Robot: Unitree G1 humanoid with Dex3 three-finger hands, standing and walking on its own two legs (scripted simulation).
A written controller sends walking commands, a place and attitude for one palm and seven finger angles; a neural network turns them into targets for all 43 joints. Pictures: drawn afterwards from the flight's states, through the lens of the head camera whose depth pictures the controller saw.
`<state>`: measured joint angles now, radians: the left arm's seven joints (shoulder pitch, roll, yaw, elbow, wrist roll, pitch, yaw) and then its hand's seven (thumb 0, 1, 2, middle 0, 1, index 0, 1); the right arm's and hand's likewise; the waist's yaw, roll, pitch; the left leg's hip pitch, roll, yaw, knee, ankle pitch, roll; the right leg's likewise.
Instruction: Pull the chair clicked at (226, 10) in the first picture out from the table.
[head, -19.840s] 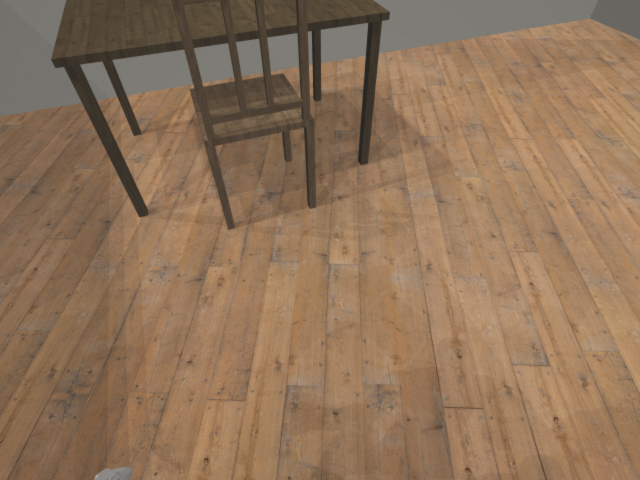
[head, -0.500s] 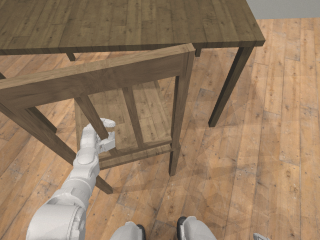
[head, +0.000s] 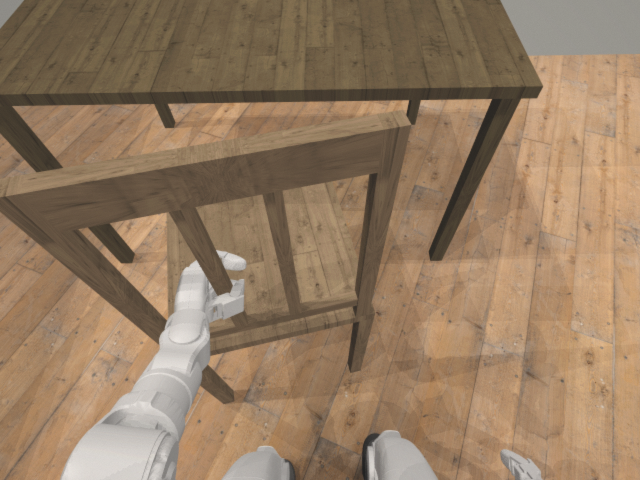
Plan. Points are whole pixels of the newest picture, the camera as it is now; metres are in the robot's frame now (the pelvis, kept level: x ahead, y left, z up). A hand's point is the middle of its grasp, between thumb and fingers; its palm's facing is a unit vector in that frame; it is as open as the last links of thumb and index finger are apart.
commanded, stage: step backward, pulling the chair out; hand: left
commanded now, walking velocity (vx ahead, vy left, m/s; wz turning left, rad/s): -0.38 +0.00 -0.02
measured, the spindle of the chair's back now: (218, 276) +0.38 +0.15 -0.03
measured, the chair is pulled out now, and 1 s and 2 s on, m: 0.21 0.27 0.47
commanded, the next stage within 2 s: none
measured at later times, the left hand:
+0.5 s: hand (233, 309) +0.34 +0.13 -0.06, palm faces +0.03 -0.98 -0.19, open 5.5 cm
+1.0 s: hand (228, 338) +0.30 +0.13 -0.05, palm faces +0.00 -0.98 -0.18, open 5.5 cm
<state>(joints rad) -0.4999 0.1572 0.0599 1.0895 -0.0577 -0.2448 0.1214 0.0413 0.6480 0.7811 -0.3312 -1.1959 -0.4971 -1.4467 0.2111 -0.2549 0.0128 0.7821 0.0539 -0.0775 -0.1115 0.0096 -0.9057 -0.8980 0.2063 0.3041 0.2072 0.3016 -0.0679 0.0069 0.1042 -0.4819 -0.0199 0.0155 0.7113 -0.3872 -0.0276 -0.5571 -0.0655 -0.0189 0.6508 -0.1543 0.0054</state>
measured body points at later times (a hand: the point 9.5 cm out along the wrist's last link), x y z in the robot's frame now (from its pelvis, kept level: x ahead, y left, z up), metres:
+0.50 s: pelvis -0.04 +0.01 +0.00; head +0.05 -0.01 +0.44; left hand +0.34 +0.18 -0.04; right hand +0.03 -0.28 -0.13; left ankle +0.04 +0.13 -0.71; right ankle +0.06 -0.13 -0.72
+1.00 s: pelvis -0.08 +0.01 +0.00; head +0.01 +0.00 +0.44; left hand +0.30 +0.18 -0.04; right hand +0.00 -0.27 -0.13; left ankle -0.11 +0.16 -0.72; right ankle +0.03 -0.13 -0.72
